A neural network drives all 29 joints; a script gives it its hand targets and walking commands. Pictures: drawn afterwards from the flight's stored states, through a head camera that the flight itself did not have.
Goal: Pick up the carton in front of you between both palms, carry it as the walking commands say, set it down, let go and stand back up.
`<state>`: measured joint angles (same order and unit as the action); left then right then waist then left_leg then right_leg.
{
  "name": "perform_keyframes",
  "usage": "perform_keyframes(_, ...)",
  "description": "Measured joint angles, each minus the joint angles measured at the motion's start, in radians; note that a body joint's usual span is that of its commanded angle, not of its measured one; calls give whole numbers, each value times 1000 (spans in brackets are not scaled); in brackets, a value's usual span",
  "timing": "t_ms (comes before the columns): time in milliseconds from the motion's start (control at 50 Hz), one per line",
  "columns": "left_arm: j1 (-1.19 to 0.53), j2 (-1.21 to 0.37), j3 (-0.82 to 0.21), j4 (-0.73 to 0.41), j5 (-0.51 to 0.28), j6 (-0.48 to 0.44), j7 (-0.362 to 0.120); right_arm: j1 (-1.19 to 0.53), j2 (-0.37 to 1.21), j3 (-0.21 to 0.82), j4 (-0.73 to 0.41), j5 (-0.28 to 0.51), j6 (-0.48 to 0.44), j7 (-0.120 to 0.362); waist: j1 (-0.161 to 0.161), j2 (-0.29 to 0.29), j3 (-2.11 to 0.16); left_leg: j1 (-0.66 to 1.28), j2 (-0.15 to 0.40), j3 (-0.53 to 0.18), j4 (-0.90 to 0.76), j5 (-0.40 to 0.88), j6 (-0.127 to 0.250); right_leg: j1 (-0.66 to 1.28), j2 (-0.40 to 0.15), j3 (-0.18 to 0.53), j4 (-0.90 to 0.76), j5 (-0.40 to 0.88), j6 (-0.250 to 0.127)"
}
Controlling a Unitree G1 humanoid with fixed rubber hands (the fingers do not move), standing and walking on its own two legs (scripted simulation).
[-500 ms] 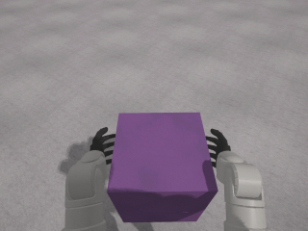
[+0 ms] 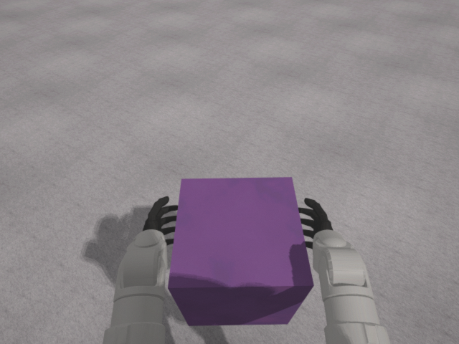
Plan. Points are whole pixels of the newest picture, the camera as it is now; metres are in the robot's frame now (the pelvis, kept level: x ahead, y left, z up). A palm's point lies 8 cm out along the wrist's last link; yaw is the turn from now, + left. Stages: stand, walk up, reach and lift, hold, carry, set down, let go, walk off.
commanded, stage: carry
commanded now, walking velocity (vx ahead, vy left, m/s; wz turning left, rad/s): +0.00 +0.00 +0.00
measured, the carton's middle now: (237, 255) +0.29 +0.00 -0.05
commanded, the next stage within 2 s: hold in 1.02 s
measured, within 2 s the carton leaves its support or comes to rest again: neither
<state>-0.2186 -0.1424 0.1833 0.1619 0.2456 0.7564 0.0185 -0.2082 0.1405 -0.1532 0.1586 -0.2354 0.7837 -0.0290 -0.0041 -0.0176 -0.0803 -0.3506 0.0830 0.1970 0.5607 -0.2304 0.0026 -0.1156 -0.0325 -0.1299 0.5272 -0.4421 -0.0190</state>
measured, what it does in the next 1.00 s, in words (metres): stands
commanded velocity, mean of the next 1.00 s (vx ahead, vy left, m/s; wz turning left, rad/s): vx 0.00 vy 0.00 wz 0.00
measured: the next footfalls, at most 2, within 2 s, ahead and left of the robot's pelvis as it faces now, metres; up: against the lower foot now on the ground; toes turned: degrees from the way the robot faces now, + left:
none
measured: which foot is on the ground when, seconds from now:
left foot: down 0.00-1.00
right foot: down 0.00-1.00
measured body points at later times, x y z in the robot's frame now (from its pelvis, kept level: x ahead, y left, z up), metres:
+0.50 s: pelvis -0.04 +0.00 +0.00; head -0.05 +0.00 +0.45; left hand +0.27 +0.15 +0.04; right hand +0.27 -0.15 +0.03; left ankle +0.04 +0.12 -0.73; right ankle -0.10 -0.09 -0.73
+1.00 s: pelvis -0.05 +0.00 +0.00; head -0.07 +0.00 +0.45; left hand +0.26 +0.15 +0.04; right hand +0.25 -0.15 +0.03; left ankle +0.04 +0.12 -0.73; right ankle -0.10 -0.09 -0.73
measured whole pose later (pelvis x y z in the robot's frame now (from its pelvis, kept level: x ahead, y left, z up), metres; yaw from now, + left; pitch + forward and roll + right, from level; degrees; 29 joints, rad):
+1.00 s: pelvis -0.05 +0.00 +0.00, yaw +0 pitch +1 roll +0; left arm -0.25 -0.15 0.21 0.19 0.25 0.72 0.02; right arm -0.24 0.15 -0.18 0.19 -0.24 0.75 -0.03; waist 0.00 -0.01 -0.08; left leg -0.39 0.10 0.19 0.51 -0.13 0.01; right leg -0.19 -0.01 -0.13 0.55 -0.38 -0.04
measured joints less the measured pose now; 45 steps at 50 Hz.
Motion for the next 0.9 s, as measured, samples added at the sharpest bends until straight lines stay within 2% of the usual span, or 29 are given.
perform_keyframes(80,-41,-9,39,72,20,-69,-6,-43,9,-39,75,-19,-70,6,0,3,7,-5,1,-1,-13,21,3,-11,3,-2,1,14,-2)
perform_keyframes(160,-54,-12,51,77,22,-96,-7,-56,12,-50,82,-21,-98,8,3,6,10,-13,3,-2,-23,38,6,-24,5,-2,2,25,-3)
perform_keyframes(260,-37,-8,30,28,5,-66,-2,-38,8,-29,32,-8,-70,3,7,8,8,-20,5,-2,-31,52,8,-36,8,-2,5,34,-4)
perform_keyframes(400,-26,-6,20,28,7,-35,-1,-25,5,-22,30,-7,-39,2,7,9,-1,-21,8,-2,-39,66,10,-43,11,-3,7,44,-7)
perform_keyframes(900,-33,-7,25,29,8,-32,-1,-33,7,-29,34,-6,-37,3,4,10,2,-36,17,-3,-55,101,9,-74,20,-3,21,62,-16)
